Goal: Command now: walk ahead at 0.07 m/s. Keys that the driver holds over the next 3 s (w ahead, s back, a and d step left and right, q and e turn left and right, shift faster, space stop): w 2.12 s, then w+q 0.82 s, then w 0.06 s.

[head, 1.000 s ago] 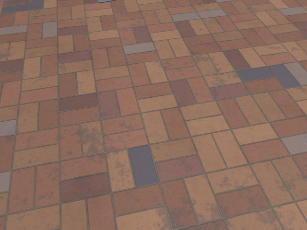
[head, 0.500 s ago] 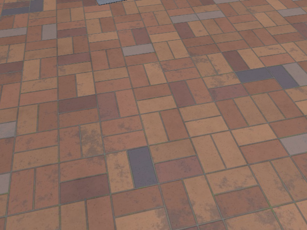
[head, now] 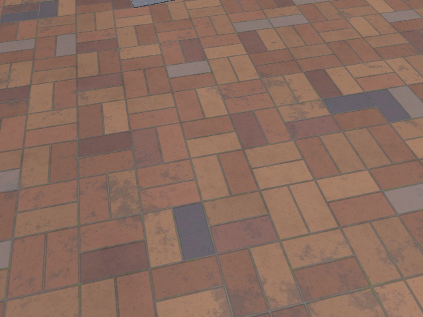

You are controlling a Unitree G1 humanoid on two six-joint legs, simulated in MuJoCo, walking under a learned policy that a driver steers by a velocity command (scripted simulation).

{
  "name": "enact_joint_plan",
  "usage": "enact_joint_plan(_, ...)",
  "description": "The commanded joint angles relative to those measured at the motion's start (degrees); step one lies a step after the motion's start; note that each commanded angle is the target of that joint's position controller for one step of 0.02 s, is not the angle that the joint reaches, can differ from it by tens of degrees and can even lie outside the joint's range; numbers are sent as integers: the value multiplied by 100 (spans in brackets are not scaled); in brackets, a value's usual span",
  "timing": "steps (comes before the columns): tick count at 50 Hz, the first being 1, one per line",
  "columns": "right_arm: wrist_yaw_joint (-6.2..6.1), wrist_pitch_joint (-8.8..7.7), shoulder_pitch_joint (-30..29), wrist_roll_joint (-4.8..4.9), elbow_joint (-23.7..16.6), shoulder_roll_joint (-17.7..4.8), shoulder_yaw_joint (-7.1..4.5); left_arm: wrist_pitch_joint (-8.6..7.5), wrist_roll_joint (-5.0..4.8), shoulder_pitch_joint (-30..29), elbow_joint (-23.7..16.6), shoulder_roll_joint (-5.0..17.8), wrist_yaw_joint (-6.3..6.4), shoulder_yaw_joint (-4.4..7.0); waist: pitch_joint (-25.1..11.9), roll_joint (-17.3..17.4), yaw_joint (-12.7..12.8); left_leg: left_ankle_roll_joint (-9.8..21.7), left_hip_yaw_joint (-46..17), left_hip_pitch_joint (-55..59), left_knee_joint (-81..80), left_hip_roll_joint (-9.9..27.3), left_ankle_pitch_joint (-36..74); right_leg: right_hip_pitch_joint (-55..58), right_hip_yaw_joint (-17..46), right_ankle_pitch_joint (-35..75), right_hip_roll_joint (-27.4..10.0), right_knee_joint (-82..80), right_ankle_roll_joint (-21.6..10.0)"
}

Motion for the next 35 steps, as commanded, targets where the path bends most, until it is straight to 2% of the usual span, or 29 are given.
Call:
enact_joint_plan(1,-4,1,411,-18,-12,-340,-43,-2,11,688,33,405,4,72,409,-115,60,168,-445,-41,-144,415,87,-481,765,91,-778,-626,-87)
enact_joint_plan(2,9,9,333,-36,-75,-381,-69,24,7,768,34,572,0,145,499,-286,115,197,-254,-288,176,214,-505,-497,940,-837,-806,-746,-212)
enact_joint_plan(3,39,16,207,-74,-170,-402,-97,59,-2,899,40,744,-6,225,656,-569,210,215,9,-759,677,-10,-1139,-466,1329,-1900,-1008,-961,-428)
enact_joint_plan(4,83,17,5,-142,-305,-407,-115,89,2,1056,55,853,-19,290,980,-720,310,233,247,-1377,1150,-115,-1467,-464,1804,-2732,-1402,-1268,-678)
enact_joint_plan(5,128,-6,-216,-212,-466,-348,-111,94,13,1176,70,886,-35,333,1290,-791,405,258,352,-1831,1603,11,-1511,-512,2213,-3055,-1794,-1497,-912)
enact_joint_plan(6,170,-47,-452,-225,-628,-361,-128,68,54,1296,93,847,-46,352,1477,-746,471,282,278,-2270,2098,197,-1543,-456,2481,-2906,-2050,-1649,-1097)
enact_joint_plan(7,206,-98,-592,-219,-757,-416,-162,21,99,1366,106,838,-55,369,1523,-579,451,296,168,-2703,2472,325,-1551,-216,2553,-2530,-2156,-1682,-1199)
enact_joint_plan(10,303,-273,-688,-159,-959,-494,-251,-149,93,1245,24,863,-78,399,1211,-265,287,263,71,-3038,2565,470,-1141,397,2069,-1211,-1985,-1544,-1122)
enact_joint_plan(15,396,-301,-1023,-73,-1347,-509,-336,-311,88,1088,-71,986,-102,417,980,-590,167,297,379,-1955,1653,252,-625,-66,1208,228,-1659,-1144,-902)
enact_joint_plan(16,394,-306,-858,-51,-1343,-509,-354,-321,76,995,-99,1027,-120,427,925,-627,59,340,489,-1468,1441,153,-486,-320,1057,564,-1617,-941,-836)
enact_joint_plan(17,382,-321,-447,-35,-1236,-501,-383,-332,44,835,-138,1069,-140,432,808,-580,-175,394,644,-680,1136,-19,-231,-694,837,1079,-1512,-549,-731)
enact_joint_plan(18,349,-346,199,-26,-1006,-609,-467,-356,42,800,-152,1074,-169,421,543,-401,-439,449,756,281,904,-259,-179,-1011,594,1912,-1311,178,-609)
enact_joint_plan(19,289,-406,1067,-65,-743,-905,-606,-393,51,832,-158,988,-208,379,55,-11,-783,583,416,1394,666,-58,-382,-1428,192,2278,-970,1465,-433)
enact_joint_plan(20,220,-442,1989,-173,-669,-1605,-778,-400,-27,850,-426,591,-261,270,-539,1217,-1038,1084,-2210,2379,-488,1661,-2122,-2648,-372,693,-267,3689,-58)
enact_joint_plan(21,239,-348,1981,-115,-560,-1602,-759,-402,67,782,-551,700,-319,340,-620,1439,-802,1455,-4242,2119,-1529,2300,-2732,-3327,207,-1242,78,4990,-128)
enact_joint_plan(22,242,-314,1118,-91,-765,-1455,-696,-362,117,485,-687,752,-353,366,26,771,-358,1393,-3704,1448,-1430,2263,-3172,-3630,480,-840,-413,5452,-244)
enact_joint_plan(23,278,-351,548,-66,-955,-1160,-615,-376,121,135,-771,736,-398,362,376,223,-246,1293,-3013,797,-1455,2070,-2541,-3591,505,-290,-635,5297,-276)
enact_joint_plan(24,297,-400,268,-66,-1017,-1010,-553,-382,84,92,-781,645,-409,375,518,79,-34,1128,-2353,358,-1542,1784,-1719,-3309,504,29,-784,4950,-261)
enact_joint_plan(26,263,-498,285,-65,-950,-723,-436,-265,154,299,-724,558,-425,392,448,208,211,954,-1465,49,-1564,1387,-512,-2842,426,212,-861,4550,-141)
enact_joint_plan(28,224,-567,639,-73,-823,-738,-407,-169,141,142,-802,613,-446,432,453,264,245,999,-1057,181,-1565,1272,325,-2993,278,402,-827,4356,-68)
enact_joint_plan(32,211,-602,1080,-71,-741,-770,-361,-103,128,-1007,-1213,654,-486,453,675,271,72,1095,-691,545,-1691,1206,1078,-3746,72,962,-861,3520,93)
enact_joint_plan(35,207,-624,1242,-67,-731,-739,-327,-128,86,-1846,-1525,560,-507,406,748,342,-82,1076,-377,650,-1651,1081,1798,-3568,-127,1383,-709,2387,149)
Next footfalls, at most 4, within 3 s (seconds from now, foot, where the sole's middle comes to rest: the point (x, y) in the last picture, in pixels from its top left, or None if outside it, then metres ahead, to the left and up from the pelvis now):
0.38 left None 0.22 0.15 -0.78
0.90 right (230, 307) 0.56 -0.02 -0.78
1.44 left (178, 224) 0.87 0.16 -0.78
2.02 right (222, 161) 1.18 -0.01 -0.78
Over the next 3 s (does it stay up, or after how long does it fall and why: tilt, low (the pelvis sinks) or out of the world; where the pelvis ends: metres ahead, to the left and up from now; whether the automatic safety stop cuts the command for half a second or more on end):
stays up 1.53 0.15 0.00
